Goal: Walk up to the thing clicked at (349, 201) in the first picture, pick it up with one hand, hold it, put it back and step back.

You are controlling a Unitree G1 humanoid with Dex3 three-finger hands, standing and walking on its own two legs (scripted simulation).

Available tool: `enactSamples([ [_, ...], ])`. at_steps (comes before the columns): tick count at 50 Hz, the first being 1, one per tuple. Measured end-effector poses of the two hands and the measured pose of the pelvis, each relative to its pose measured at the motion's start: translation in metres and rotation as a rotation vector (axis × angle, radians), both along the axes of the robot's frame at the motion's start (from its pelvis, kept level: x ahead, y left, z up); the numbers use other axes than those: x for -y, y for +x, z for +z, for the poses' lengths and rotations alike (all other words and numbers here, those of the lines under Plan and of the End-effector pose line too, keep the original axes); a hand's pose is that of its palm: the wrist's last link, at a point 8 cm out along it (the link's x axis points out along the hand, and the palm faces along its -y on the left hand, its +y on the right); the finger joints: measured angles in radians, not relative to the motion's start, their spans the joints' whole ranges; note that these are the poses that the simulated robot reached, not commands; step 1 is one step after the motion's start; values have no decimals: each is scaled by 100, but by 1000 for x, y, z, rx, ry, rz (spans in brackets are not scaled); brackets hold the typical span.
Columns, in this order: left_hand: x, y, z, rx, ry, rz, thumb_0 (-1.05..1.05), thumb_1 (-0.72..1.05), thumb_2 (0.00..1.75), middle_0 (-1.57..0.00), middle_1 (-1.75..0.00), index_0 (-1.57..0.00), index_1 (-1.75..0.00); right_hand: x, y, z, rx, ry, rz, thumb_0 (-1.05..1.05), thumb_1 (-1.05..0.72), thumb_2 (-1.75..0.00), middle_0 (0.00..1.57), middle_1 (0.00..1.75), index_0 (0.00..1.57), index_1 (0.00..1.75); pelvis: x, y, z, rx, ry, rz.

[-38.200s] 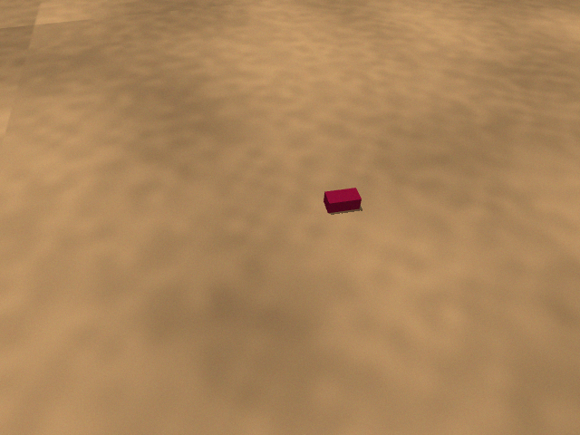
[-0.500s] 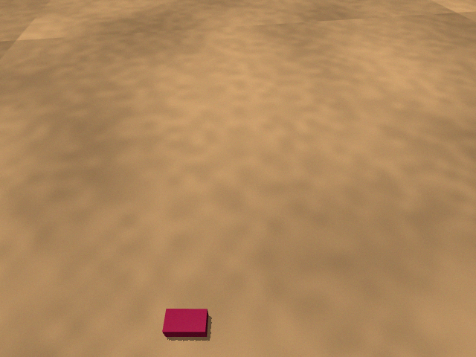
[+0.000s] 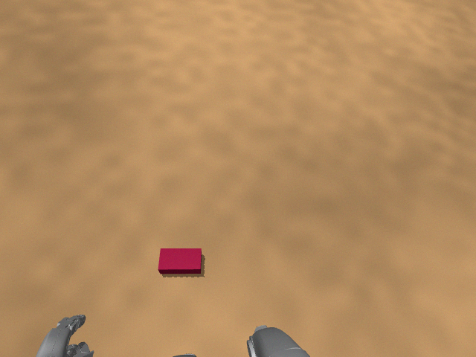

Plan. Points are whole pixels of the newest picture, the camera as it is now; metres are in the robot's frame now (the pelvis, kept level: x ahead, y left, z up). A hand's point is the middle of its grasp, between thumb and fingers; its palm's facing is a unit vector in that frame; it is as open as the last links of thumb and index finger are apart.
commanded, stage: step back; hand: left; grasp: from above
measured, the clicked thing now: (180, 261) +0.49 +0.16 -0.74
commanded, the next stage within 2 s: none
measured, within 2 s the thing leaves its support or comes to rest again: neither
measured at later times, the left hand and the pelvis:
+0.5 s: hand out of the picture +0.02 +0.24 -0.14, palm faces -0.06 -0.92 -0.40, open 7.4 cm; pelvis -0.10 -0.01 +0.00, yaw -4 degrees
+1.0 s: hand out of the picture -0.15 +0.28 -0.17, palm faces -0.06 -0.93 -0.36, open 7.4 cm; pelvis -0.25 +0.01 +0.00, yaw -4 degrees
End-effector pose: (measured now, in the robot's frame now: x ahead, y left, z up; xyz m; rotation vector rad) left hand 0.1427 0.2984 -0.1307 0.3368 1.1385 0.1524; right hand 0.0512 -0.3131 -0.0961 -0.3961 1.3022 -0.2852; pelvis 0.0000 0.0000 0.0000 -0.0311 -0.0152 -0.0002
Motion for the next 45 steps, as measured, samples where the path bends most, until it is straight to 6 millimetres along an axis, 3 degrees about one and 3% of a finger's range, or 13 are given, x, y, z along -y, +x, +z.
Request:
enactSamples([
  [9, -5, -41, 1, -45, 22, -38, 0, 90, 90, -20, -30, -20, -30, -12, -14, -10, 109, 29, -20, 0, -90, -90, 21, 30, 21, 30, -6, -29, -5, 10, 19, -56],
  [18, 10, -93, 15, -30, 65, -50, 0, 90, 90, -20, -30, -20, -30, 7, -45, -34, 155, 79, -41, 0, -91, -90, 21, 30, 21, 30, 9, -70, -14, 40, 0, -66],
  [22, 13, -117, 28, -10, 62, -30, 1, 90, 90, -20, -30, -20, -30, 10, -62, -25, 141, 89, -32, 0, -91, -90, 21, 30, 21, 30, 13, -86, -4, 36, 57, -77],
  [27, 12, -131, 35, 35, 58, -24, 1, 90, 90, -21, -30, -20, -30, 15, -90, -17, 111, 56, 3, 0, -91, -90, 21, 30, 21, 30, 8, -110, 0, 4, 57, -58],
  [34, -6, -155, 14, 106, 22, -25, 0, 90, 90, -21, -30, -20, -30, 2, -131, -17, 84, -5, 50, 0, -91, -90, 20, 30, 20, 30, -8, -155, -15, 17, 27, 4],
  [39, -15, -194, 4, 49, -8, 2, 0, 90, 90, -20, -30, -20, -30, -19, -163, 0, 98, 4, 58, 0, -91, -90, 21, 30, 21, 30, -15, -183, -7, 35, 11, -2],
  [45, -23, -247, 7, 5, -10, 30, 1, 90, 90, -20, -30, -20, -30, -19, -182, 16, 137, -14, 67, 0, -90, -90, 21, 30, 21, 30, -14, -213, 2, 11, -7, -35],
])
